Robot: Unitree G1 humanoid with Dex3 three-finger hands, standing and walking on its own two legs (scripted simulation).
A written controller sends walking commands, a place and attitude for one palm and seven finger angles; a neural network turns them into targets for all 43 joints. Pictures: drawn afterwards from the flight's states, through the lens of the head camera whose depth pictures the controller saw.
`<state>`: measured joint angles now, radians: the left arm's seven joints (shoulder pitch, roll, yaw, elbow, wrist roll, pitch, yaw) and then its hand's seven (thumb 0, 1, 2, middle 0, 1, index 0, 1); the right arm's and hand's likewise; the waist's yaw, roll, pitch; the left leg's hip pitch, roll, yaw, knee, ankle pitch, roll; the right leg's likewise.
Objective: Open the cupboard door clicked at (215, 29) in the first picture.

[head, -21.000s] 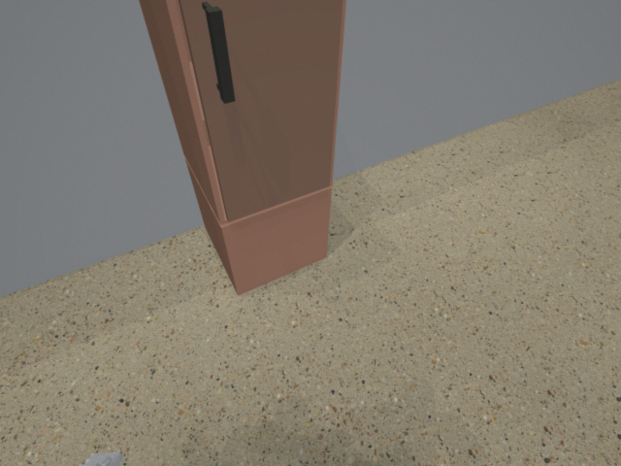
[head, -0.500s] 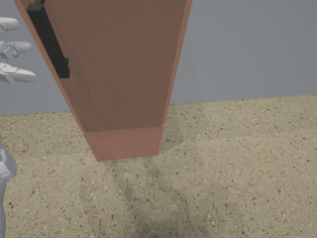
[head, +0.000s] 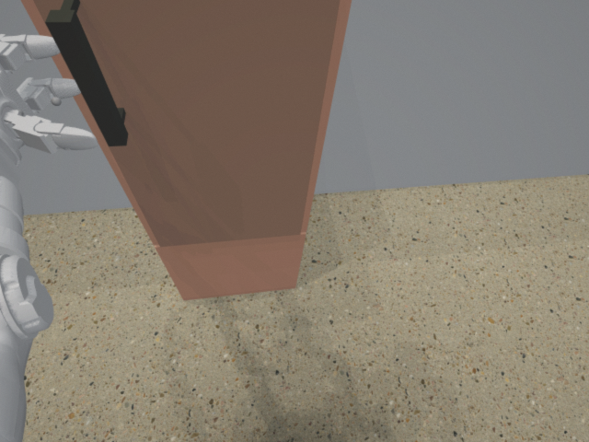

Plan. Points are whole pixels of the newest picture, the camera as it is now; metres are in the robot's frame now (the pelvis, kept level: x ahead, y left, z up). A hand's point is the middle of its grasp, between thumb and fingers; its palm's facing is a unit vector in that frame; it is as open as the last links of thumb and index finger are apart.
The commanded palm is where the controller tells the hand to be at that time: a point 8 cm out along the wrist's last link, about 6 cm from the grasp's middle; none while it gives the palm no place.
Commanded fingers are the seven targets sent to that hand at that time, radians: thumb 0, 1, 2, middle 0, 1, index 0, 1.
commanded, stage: slide the fingers in behind the handle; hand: left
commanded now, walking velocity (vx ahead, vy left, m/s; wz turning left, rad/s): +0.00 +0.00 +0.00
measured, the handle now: (97, 77) +0.55 +0.22 +0.16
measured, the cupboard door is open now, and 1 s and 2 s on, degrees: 0 0 0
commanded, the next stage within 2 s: close the thumb around the handle in 1.04 s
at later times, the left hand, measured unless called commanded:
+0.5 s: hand (92, 99) +0.50 +0.22 +0.17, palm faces +0.06 -1.00 +0.01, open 13.9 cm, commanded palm +0.48 +0.26 +0.16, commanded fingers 0.00 -0.50 0.30 -0.30 -1.20 -0.30 -1.20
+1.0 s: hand (102, 99) +0.50 +0.20 +0.17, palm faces +0.07 -1.00 +0.00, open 13.9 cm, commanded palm +0.48 +0.25 +0.16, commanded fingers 0.00 -0.50 0.30 -0.30 -1.20 -0.30 -1.20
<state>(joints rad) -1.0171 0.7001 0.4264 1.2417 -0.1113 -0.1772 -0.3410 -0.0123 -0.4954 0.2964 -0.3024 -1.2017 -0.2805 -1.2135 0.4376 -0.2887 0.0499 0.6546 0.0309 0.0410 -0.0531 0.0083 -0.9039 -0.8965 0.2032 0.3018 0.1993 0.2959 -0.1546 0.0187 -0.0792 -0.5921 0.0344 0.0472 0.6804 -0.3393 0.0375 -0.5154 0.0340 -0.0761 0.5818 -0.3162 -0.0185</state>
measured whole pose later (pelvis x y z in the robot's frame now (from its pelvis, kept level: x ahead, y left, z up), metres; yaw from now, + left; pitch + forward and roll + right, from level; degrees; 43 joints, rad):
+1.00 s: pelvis -0.01 -0.01 +0.00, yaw +0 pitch +13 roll -2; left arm -1.03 0.59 0.39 1.23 -0.10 -0.20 -0.24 -0.01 -0.50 0.30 -0.31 -1.20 -0.30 -1.22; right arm 0.45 -0.29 0.04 0.67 0.02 0.00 -0.03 0.01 -0.90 -0.90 0.20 0.30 0.20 0.30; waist -0.16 0.03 -0.08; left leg -0.58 0.04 0.05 0.68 -0.33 0.03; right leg -0.51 0.04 -0.07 0.60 -0.32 -0.03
